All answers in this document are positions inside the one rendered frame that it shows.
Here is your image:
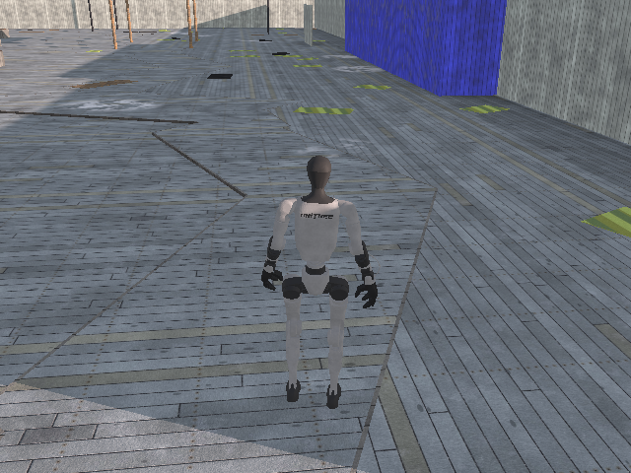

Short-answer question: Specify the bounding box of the robot left upper arm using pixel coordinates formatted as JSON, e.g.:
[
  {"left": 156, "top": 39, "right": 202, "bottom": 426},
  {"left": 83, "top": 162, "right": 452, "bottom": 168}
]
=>
[{"left": 270, "top": 198, "right": 298, "bottom": 251}]

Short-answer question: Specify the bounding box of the left robot hand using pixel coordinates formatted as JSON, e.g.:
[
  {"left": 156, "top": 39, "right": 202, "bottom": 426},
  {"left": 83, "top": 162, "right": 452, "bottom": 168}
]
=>
[{"left": 261, "top": 269, "right": 283, "bottom": 291}]

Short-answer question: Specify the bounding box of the right robot hand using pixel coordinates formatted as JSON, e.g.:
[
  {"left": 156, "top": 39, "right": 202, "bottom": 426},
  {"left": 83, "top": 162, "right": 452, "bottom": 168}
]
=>
[{"left": 355, "top": 282, "right": 378, "bottom": 308}]

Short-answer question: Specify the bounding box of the robot left forearm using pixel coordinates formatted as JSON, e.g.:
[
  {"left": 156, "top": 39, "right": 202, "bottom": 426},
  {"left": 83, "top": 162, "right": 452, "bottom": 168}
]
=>
[{"left": 263, "top": 236, "right": 281, "bottom": 273}]

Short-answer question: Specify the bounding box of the robot right upper arm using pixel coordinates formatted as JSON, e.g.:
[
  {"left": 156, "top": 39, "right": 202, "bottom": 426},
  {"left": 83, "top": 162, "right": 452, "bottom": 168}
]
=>
[{"left": 338, "top": 200, "right": 364, "bottom": 256}]

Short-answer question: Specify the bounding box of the right robot thigh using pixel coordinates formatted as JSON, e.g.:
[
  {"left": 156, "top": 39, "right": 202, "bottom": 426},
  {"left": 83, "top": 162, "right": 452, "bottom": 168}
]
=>
[{"left": 327, "top": 275, "right": 349, "bottom": 347}]

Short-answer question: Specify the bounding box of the right robot foot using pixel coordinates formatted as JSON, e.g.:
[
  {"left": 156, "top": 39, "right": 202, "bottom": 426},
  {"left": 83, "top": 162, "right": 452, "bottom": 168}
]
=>
[{"left": 326, "top": 383, "right": 341, "bottom": 409}]

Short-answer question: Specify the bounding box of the robot right forearm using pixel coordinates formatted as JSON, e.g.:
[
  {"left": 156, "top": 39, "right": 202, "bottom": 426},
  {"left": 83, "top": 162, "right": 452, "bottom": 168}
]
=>
[{"left": 355, "top": 241, "right": 376, "bottom": 285}]

